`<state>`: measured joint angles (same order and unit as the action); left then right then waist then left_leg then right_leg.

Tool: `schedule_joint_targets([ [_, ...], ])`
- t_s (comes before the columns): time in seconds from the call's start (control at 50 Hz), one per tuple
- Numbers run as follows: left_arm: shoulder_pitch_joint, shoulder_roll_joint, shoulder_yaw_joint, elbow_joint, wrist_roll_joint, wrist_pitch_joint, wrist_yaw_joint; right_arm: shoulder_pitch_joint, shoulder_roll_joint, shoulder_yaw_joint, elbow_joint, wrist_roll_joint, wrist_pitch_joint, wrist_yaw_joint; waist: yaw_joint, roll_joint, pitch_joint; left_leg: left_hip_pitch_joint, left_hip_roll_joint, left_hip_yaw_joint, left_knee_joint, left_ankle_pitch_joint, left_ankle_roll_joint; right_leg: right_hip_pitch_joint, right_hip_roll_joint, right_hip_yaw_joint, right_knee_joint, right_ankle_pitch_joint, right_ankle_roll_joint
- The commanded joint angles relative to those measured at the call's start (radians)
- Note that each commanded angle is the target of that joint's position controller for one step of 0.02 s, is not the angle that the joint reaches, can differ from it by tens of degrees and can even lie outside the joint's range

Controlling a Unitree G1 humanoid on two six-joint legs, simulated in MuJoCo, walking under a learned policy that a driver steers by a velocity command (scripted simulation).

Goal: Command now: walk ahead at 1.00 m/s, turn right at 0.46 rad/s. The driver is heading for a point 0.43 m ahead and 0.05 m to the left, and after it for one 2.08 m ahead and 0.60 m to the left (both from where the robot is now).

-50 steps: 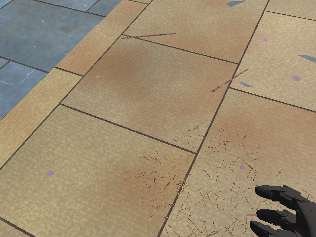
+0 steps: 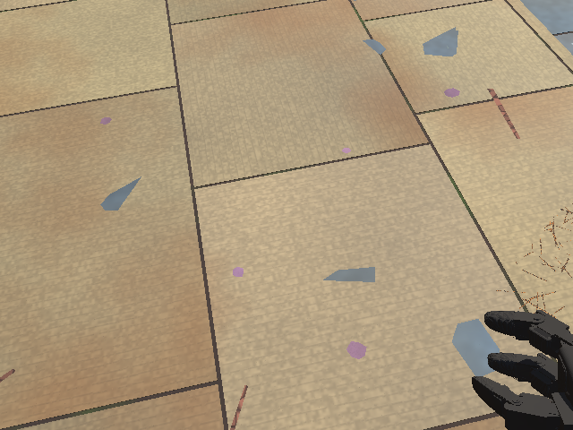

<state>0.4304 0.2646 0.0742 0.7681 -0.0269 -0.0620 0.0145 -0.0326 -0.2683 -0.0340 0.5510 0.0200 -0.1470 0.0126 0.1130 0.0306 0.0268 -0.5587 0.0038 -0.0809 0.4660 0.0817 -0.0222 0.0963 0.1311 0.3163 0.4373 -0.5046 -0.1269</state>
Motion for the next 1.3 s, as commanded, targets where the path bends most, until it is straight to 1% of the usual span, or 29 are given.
schedule_joint_targets([
  [0.02, -0.109, 0.133, 0.022, -0.068, 0.054, 0.003, -0.015, 0.395, -0.199, -0.090, 0.008, 0.019, -0.004, -0.020, -0.301, -0.178, -0.270, 0.676, 0.064, -0.008, 0.138, -0.171, 0.094, -0.278, -0.182, 0.027, 0.448, 0.969, -0.015],
  [0.04, 0.110, -0.014, -0.013, -0.061, 0.025, -0.007, -0.020, 0.517, -0.278, -0.100, 0.054, -0.014, 0.001, -0.011, -0.196, 0.242, -0.466, 1.070, 0.298, -0.498, 0.068, -0.505, 0.272, -0.619, -0.026, -0.057, 0.875, 0.318, 0.050],
  [0.06, 0.144, 0.007, -0.038, -0.049, -0.035, -0.015, -0.019, 0.571, -0.234, -0.095, 0.099, -0.015, -0.004, 0.015, -0.212, 0.442, -0.476, 1.119, 0.392, -0.907, -0.166, -0.915, 0.316, -0.834, -0.031, -0.087, 1.025, 0.024, 0.059],
  [0.08, -0.020, 0.090, -0.025, -0.067, -0.039, -0.017, -0.014, 0.509, -0.138, -0.077, 0.090, -0.008, 0.007, 0.006, -0.253, 0.261, -0.268, 0.985, 0.353, -0.806, -0.202, -0.934, 0.270, -0.926, -0.101, -0.124, 1.043, 0.092, 0.040],
  [0.12, -0.267, 0.092, -0.028, -0.133, 0.007, -0.039, -0.019, 0.442, -0.120, -0.065, 0.118, -0.034, 0.020, 0.009, -0.236, -0.048, -0.050, 0.677, 0.258, -0.519, -0.208, -0.580, 0.235, -0.892, -0.145, -0.172, 0.943, 0.159, 0.030],
  [0.18, -0.241, 0.040, -0.034, -0.136, -0.004, -0.034, -0.031, 0.393, -0.029, -0.028, 0.157, -0.027, 0.013, 0.026, -0.129, 0.031, -0.004, 0.510, 0.184, -0.336, -0.260, -0.421, 0.232, -0.812, -0.217, -0.181, 0.787, 0.195, 0.024],
  [0.22, -0.265, 0.020, -0.046, -0.151, 0.006, -0.030, -0.034, 0.400, -0.047, -0.027, 0.179, -0.005, 0.013, 0.025, -0.109, 0.020, 0.049, 0.451, 0.195, -0.296, -0.298, -0.361, 0.251, -0.866, -0.251, -0.201, 0.707, 0.222, 0.040],
  [0.28, -0.418, 0.009, -0.064, -0.222, 0.050, -0.065, -0.046, 0.409, -0.105, -0.034, 0.199, -0.001, 0.019, 0.001, -0.123, -0.016, 0.119, 0.310, 0.131, -0.149, -0.303, 0.155, 0.229, -0.759, -0.212, -0.281, 0.385, 0.446, 0.093],
  [0.36, -0.523, 0.045, -0.043, -0.247, 0.047, -0.092, -0.070, 0.549, -0.152, -0.046, 0.259, 0.017, 0.046, -0.022, -0.171, 0.038, 0.055, 0.319, 0.111, -0.125, -0.281, 0.135, 0.172, -0.439, -0.088, -0.287, 0.086, 0.767, 0.112],
  [0.42, -0.398, 0.122, 0.000, -0.224, 0.051, -0.082, -0.042, 0.515, -0.182, -0.058, 0.245, 0.018, 0.077, -0.032, -0.061, 0.095, -0.048, 0.412, 0.083, -0.135, -0.002, 0.338, 0.081, -0.258, -0.069, -0.274, 0.008, 0.729, 0.076],
  [0.44, -0.243, 0.146, 0.012, -0.194, 0.065, -0.077, -0.029, 0.460, -0.182, -0.060, 0.208, 0.015, 0.084, -0.034, 0.024, 0.096, -0.138, 0.314, 0.042, -0.132, 0.218, 0.276, 0.032, -0.061, -0.154, -0.232, 0.029, 0.863, 0.054],
  [0.46, -0.079, 0.224, 0.022, -0.174, 0.094, -0.066, -0.011, 0.487, -0.067, -0.030, 0.153, -0.018, 0.084, -0.035, 0.036, -0.110, -0.341, 0.080, -0.056, -0.071, 0.614, -0.240, -0.020, 0.264, -0.436, -0.039, 0.180, 1.354, -0.030],
  [0.48, -0.090, 0.187, -0.003, -0.190, 0.089, -0.051, -0.030, 0.709, 0.005, 0.007, 0.184, 0.006, 0.090, -0.029, -0.047, -0.359, -0.613, -0.060, -0.101, -0.102, 0.951, -0.840, -0.046, 0.440, -0.710, 0.268, 0.188, 1.503, -0.211],
  [0.5, -0.154, 0.146, -0.002, -0.214, 0.063, -0.025, -0.031, 0.695, -0.097, -0.019, 0.189, 0.014, 0.108, -0.029, -0.047, -0.254, -0.621, -0.076, -0.015, -0.106, 1.018, -0.765, -0.053, 0.326, -0.629, 0.232, 0.119, 1.246, -0.195],
  [0.52, -0.220, 0.098, -0.012, -0.213, 0.046, -0.008, -0.024, 0.588, -0.135, -0.037, 0.157, 0.020, 0.123, -0.036, -0.060, -0.200, -0.464, -0.146, 0.026, -0.039, 0.999, -0.697, -0.057, 0.195, -0.571, 0.098, 0.082, 1.093, -0.167],
  [0.54, -0.279, 0.060, -0.022, -0.190, 0.031, 0.004, -0.018, 0.531, -0.137, -0.046, 0.146, 0.015, 0.143, -0.048, -0.088, -0.129, -0.311, -0.169, 0.056, 0.003, 0.950, -0.648, -0.072, 0.029, -0.503, -0.011, 0.024, 1.005, -0.146],
  [0.6, -0.433, 0.081, -0.007, -0.169, 0.056, 0.009, -0.012, 0.540, -0.061, -0.046, 0.125, 0.010, 0.200, -0.059, -0.189, -0.188, -0.123, 0.010, 0.114, 0.037, 0.820, -0.581, -0.089, -0.395, -0.459, -0.189, -0.149, 0.735, -0.118],
  [0.7, -0.500, 0.135, 0.022, -0.131, 0.035, -0.005, 0.003, 0.428, -0.076, -0.054, 0.093, -0.005, 0.201, -0.026, -0.189, -0.139, -0.148, 0.185, 0.126, 0.072, 0.446, -0.243, -0.022, -0.434, -0.444, -0.385, -0.163, 0.639, -0.080],
  [0.8, -0.459, 0.170, 0.039, -0.081, -0.006, 0.021, -0.006, 0.342, -0.146, -0.085, 0.045, -0.007, 0.219, 0.003, -0.183, -0.092, -0.108, 0.270, 0.067, 0.150, 0.217, -0.241, 0.059, -0.356, -0.465, -0.454, -0.033, 0.445, 0.006],
  [0.82, -0.428, 0.149, 0.037, -0.064, -0.011, 0.029, -0.009, 0.355, -0.166, -0.097, 0.047, -0.016, 0.218, -0.005, -0.184, -0.047, -0.098, 0.317, 0.043, 0.141, 0.161, -0.217, 0.090, -0.372, -0.430, -0.479, 0.060, 0.358, 0.050],
  [0.84, -0.370, 0.120, 0.033, -0.046, 0.006, 0.044, -0.014, 0.396, -0.244, -0.123, 0.049, -0.024, 0.213, -0.019, -0.181, 0.145, -0.056, 0.388, 0.109, -0.019, 0.037, 0.081, 0.150, -0.474, -0.336, -0.544, 0.296, 0.187, 0.124],
  [0.86, -0.349, 0.106, 0.025, -0.089, 0.045, 0.058, -0.015, 0.365, -0.371, -0.142, 0.002, -0.025, 0.202, -0.030, -0.121, 0.420, -0.024, 0.487, 0.295, -0.421, -0.073, 0.223, 0.314, -0.770, -0.164, -0.522, 0.626, -0.184, 0.213],
  [0.88, -0.423, 0.132, 0.027, -0.113, 0.055, 0.058, -0.005, 0.380, -0.351, -0.132, -0.019, -0.051, 0.169, -0.014, -0.179, 0.287, -0.142, 0.478, 0.331, -0.544, -0.146, 0.008, 0.383, -0.825, -0.117, -0.294, 0.781, -0.173, 0.193],
  [0.9, -0.456, 0.148, 0.032, -0.120, 0.032, 0.056, 0.001, 0.360, -0.332, -0.126, -0.019, -0.048, 0.146, -0.006, -0.173, 0.185, -0.134, 0.468, 0.307, -0.488, -0.172, -0.115, 0.346, -0.847, -0.126, -0.246, 0.798, -0.083, 0.158],
  [0.94, -0.418, 0.165, 0.040, -0.088, 0.034, 0.054, 0.016, 0.256, -0.259, -0.103, -0.041, -0.010, 0.146, -0.022, -0.120, 0.091, -0.121, 0.436, 0.256, -0.384, -0.143, -0.189, 0.256, -0.840, -0.162, -0.219, 0.722, 0.071, 0.140],
  [1.06, -0.380, 0.103, 0.015, -0.045, 0.025, 0.060, 0.002, 0.231, -0.202, -0.072, -0.064, -0.028, 0.169, -0.055, -0.124, 0.067, -0.194, 0.399, 0.187, -0.240, -0.077, 0.047, 0.240, -0.650, -0.140, -0.254, 0.521, 0.173, 0.197],
  [1.2, -0.353, 0.116, 0.007, -0.045, 0.020, 0.059, -0.015, 0.202, -0.179, -0.055, -0.049, -0.031, 0.183, -0.029, -0.148, 0.120, -0.133, 0.324, 0.189, -0.310, -0.062, -0.086, 0.252, -0.494, -0.142, -0.277, 0.283, 0.147, 0.183],
  [1.26, -0.287, 0.101, 0.001, -0.029, 0.037, 0.045, -0.027, 0.189, -0.137, -0.038, -0.027, -0.018, 0.181, -0.026, -0.101, 0.092, -0.119, 0.266, 0.123, -0.283, -0.012, -0.153, 0.175, -0.310, -0.153, -0.287, -0.019, 0.386, 0.134],
  [1.3, -0.319, 0.211, 0.016, -0.037, 0.063, 0.043, -0.018, 0.273, -0.085, -0.027, -0.026, -0.038, 0.165, -0.022, -0.200, -0.203, -0.099, 0.164, -0.071, -0.082, 0.146, -0.452, 0.053, -0.275, -0.385, -0.039, -0.078, 0.596, -0.013],
])
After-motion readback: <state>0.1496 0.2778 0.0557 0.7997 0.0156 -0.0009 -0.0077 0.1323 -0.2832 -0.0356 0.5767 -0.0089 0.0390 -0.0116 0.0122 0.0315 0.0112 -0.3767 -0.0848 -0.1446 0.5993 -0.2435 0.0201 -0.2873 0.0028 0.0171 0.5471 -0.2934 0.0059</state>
